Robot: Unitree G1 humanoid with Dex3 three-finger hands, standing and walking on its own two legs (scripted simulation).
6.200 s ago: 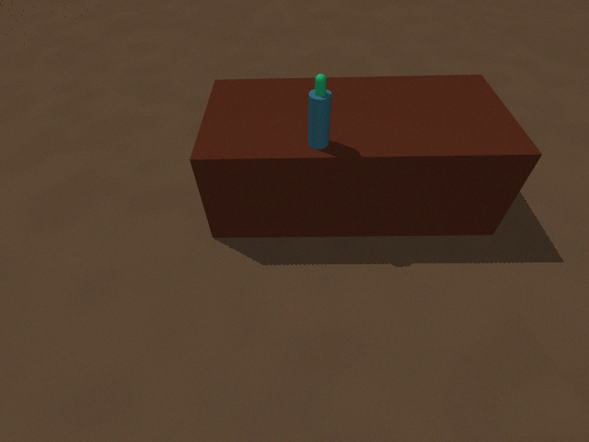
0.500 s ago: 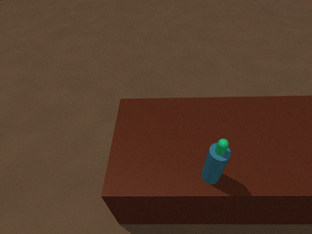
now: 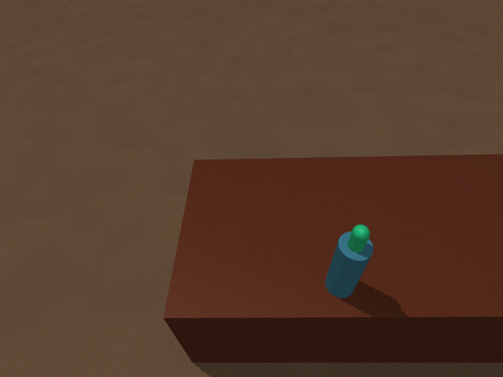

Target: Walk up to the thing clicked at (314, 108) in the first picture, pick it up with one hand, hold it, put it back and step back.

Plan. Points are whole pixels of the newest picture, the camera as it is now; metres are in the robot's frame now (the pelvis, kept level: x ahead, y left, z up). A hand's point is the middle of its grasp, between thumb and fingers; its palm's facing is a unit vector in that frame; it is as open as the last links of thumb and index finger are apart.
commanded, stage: stand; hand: right
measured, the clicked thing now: (349, 259) +0.43 -0.21 -0.20
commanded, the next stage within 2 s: go down in 0.56 s
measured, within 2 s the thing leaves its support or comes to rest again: neither
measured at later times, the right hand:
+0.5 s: hand out of the picture +0.08 -0.25 -0.16, palm faces -0.04 +0.94 -0.34, open 7.4 cm
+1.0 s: hand out of the picture +0.14 -0.25 -0.14, palm faces +0.05 +0.95 -0.31, open 13.1 cm
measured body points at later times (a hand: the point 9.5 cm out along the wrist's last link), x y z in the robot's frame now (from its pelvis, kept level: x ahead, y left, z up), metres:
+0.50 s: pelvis +0.01 +0.00 +0.00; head +0.02 +0.00 +0.45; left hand +0.08 +0.30 -0.13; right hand +0.08 -0.30 -0.13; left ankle -0.02 +0.14 -0.75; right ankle +0.00 -0.13 -0.75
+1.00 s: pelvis -0.01 +0.00 -0.02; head +0.03 +0.01 +0.43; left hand +0.16 +0.29 -0.11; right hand +0.14 -0.30 -0.12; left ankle -0.02 +0.14 -0.75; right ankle +0.00 -0.13 -0.75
